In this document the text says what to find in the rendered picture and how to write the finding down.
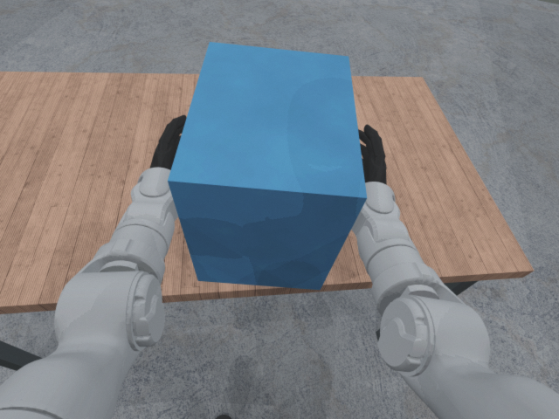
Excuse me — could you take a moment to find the robot right upper arm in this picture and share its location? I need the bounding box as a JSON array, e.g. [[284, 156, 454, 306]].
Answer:
[[377, 295, 559, 419]]

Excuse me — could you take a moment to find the carton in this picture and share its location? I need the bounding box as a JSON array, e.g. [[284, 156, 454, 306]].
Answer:
[[168, 42, 367, 290]]

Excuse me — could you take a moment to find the table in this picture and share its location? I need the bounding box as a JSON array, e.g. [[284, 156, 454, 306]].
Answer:
[[0, 72, 534, 371]]

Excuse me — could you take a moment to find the robot right hand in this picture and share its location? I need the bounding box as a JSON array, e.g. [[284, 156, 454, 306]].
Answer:
[[358, 125, 387, 185]]

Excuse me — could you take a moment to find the right robot forearm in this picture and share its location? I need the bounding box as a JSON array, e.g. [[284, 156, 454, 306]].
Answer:
[[351, 182, 490, 342]]

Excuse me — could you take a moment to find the left robot forearm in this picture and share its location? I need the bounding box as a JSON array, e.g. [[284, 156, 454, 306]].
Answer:
[[54, 168, 178, 343]]

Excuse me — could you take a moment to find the robot left hand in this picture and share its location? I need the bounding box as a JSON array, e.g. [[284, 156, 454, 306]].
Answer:
[[150, 115, 186, 170]]

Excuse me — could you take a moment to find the robot left upper arm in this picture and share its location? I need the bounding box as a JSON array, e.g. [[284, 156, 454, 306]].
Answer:
[[0, 271, 165, 419]]

